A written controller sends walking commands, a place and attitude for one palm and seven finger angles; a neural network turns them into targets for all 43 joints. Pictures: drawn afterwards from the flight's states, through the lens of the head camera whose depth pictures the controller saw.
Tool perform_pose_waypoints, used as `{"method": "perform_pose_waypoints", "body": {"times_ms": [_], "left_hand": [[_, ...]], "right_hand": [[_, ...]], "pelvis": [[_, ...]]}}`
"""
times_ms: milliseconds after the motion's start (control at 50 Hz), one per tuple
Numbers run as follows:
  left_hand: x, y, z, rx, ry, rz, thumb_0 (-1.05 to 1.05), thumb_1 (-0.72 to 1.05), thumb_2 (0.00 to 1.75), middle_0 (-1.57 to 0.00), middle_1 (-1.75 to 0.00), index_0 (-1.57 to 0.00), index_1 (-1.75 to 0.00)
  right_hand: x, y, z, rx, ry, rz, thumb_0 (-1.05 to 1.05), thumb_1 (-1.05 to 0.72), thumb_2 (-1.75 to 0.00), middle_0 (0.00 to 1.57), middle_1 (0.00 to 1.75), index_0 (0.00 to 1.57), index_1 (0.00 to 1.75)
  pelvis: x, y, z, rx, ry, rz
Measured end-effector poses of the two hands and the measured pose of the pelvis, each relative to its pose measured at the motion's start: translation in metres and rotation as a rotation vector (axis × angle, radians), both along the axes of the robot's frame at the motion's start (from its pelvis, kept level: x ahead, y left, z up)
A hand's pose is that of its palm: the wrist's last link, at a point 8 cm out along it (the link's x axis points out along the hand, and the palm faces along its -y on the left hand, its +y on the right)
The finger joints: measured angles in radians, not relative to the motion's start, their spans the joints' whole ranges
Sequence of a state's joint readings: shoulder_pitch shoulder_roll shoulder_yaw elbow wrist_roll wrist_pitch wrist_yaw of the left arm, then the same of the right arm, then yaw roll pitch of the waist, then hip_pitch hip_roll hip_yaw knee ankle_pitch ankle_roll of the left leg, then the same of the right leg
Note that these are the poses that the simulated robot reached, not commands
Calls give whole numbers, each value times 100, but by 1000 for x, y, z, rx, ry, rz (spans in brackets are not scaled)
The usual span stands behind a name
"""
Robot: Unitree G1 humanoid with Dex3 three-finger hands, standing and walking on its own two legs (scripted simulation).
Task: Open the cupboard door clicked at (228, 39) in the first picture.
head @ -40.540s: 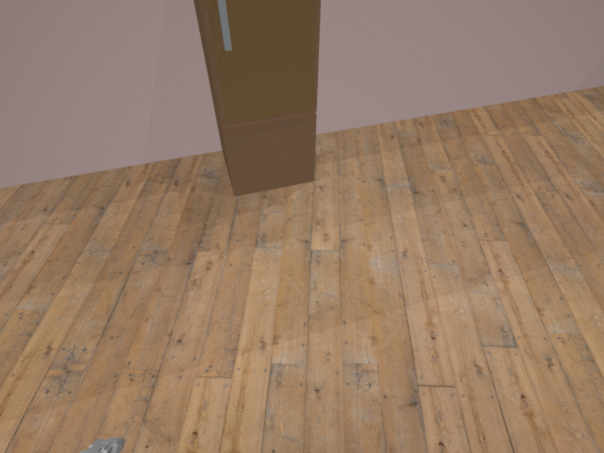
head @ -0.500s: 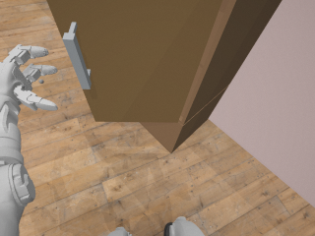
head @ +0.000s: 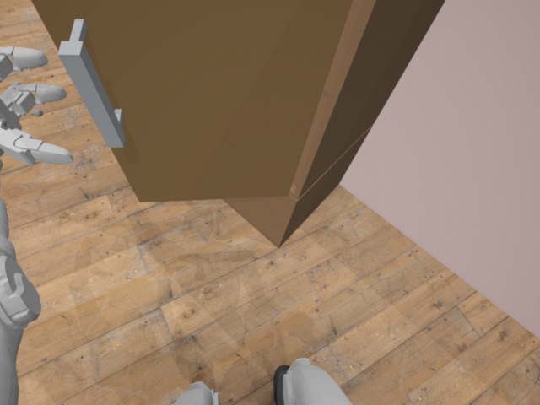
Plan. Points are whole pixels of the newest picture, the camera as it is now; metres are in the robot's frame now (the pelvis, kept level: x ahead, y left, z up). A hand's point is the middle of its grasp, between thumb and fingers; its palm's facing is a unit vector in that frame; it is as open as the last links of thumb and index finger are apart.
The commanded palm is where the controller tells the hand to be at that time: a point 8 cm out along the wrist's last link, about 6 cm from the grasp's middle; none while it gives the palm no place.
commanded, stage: move the hooked fingers beside the handle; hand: left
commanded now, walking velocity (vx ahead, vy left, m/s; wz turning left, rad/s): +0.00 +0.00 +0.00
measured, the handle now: (99, 90) +0.54 +0.20 +0.09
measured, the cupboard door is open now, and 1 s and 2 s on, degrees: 48 48 48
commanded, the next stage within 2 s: slide the fingers in behind the handle in 0.60 s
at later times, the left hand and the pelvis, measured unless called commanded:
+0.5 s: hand (45, 116) +0.49 +0.26 +0.09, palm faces -0.02 -1.00 -0.01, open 14.0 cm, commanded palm +0.47 +0.30 +0.10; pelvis +0.00 +0.00 +0.00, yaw +1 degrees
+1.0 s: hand (56, 119) +0.49 +0.25 +0.09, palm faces -0.02 -1.00 +0.00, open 14.0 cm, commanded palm +0.47 +0.29 +0.10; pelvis +0.01 +0.00 +0.00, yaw +1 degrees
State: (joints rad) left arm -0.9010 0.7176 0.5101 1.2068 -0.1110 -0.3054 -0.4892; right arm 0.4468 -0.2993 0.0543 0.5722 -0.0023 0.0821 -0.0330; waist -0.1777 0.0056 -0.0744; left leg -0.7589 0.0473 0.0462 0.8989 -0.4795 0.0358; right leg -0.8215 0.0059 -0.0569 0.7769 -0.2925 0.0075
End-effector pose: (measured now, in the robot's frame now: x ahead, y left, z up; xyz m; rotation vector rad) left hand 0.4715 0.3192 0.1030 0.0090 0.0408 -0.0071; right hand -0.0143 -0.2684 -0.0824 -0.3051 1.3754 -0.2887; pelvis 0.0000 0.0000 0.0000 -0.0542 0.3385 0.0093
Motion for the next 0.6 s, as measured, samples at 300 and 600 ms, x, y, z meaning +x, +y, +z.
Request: {"method": "perform_pose_waypoints", "body": {"times_ms": [300,600], "left_hand": [[-5,6,-5,-3,5,2,-1,-50,30,-30,-120,-30,-120],[3,-9,-9,2,13,1,-1,-50,30,-30,-120,-30,-120]], "right_hand": [[21,-1,-2,2,-11,31,0,-90,-90,20,30,20,30],[32,2,-7,19,-39,41,0,-90,-90,20,30,20,30]], "pelvis": [[4,-1,0,-6,1,14],[5,-2,-2,-4,6,15]]}}
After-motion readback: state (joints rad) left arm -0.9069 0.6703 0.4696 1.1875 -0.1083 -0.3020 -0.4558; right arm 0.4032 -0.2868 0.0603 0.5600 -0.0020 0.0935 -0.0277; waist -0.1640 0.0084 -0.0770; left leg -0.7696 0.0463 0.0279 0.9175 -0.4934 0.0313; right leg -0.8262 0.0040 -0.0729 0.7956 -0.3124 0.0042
